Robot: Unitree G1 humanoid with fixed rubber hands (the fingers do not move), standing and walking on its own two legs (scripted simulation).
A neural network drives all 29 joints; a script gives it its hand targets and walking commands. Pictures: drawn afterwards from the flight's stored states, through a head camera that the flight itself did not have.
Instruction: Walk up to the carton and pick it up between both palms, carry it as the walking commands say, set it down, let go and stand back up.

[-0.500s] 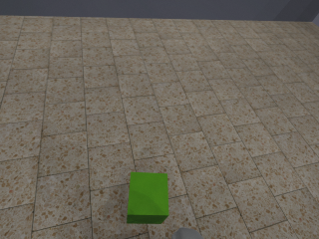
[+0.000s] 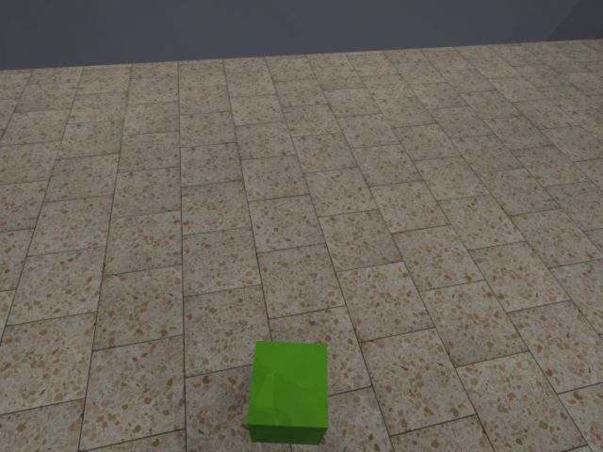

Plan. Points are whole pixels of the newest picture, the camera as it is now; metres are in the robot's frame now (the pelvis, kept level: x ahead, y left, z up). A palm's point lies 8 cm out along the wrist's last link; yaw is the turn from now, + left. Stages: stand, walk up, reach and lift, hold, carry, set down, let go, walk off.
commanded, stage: walk up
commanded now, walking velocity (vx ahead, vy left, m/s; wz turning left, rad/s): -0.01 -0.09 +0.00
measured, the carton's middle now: (288, 394) +0.37 +0.00 -0.65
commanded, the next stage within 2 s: stand in 1.20 s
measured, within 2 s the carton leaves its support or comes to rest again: neither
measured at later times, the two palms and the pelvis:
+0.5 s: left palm out of the picture -0.01 +0.19 -0.13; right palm out of the picture -0.03 -0.29 -0.14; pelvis -0.04 -0.04 +0.00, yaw -1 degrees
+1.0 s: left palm out of the picture -0.02 +0.21 -0.13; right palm out of the picture -0.07 -0.29 -0.12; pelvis -0.05 -0.04 +0.01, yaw -3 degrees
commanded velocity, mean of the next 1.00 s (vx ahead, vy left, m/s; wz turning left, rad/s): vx -0.01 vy -0.01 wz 0.00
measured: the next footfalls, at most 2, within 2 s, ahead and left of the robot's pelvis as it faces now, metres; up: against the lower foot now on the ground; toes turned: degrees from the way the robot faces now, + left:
right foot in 0.36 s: -0.04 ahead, -0.17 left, +0.00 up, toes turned +0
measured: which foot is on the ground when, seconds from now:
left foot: down 0.00-1.00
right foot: down 0.00-0.12, up 0.14-0.34, down 0.36-1.00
